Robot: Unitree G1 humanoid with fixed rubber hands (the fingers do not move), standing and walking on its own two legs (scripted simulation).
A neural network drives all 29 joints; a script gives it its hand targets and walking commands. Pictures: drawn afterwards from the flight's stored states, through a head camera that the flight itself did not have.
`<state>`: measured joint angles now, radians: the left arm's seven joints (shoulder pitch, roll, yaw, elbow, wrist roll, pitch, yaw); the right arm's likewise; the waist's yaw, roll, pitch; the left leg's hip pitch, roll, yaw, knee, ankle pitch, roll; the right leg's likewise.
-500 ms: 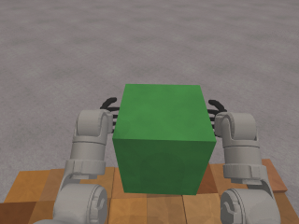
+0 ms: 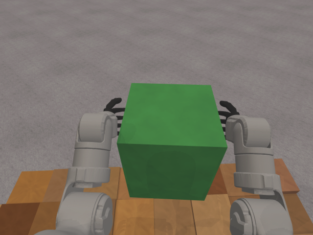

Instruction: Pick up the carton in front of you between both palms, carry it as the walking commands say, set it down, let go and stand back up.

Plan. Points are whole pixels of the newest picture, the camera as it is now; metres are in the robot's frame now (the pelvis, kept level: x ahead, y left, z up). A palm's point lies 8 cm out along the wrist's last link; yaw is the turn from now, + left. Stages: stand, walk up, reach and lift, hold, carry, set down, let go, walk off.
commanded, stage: carry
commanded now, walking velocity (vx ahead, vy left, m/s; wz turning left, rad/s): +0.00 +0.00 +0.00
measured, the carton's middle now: (168, 143) +0.35 +0.00 +0.05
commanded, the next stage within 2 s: none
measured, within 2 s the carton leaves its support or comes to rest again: neither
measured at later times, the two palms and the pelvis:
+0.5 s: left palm (111, 124) +0.34 +0.15 +0.13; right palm (235, 128) +0.34 -0.15 +0.13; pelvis -0.01 +0.00 +0.00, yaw +0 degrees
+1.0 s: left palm (111, 125) +0.34 +0.14 +0.13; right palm (235, 129) +0.34 -0.16 +0.12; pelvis -0.01 -0.01 +0.00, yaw +0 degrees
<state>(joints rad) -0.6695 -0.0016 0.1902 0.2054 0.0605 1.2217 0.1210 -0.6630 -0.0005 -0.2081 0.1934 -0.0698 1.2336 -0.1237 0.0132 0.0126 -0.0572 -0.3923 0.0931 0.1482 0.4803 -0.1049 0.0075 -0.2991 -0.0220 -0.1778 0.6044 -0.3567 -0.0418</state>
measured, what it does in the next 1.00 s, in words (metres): stands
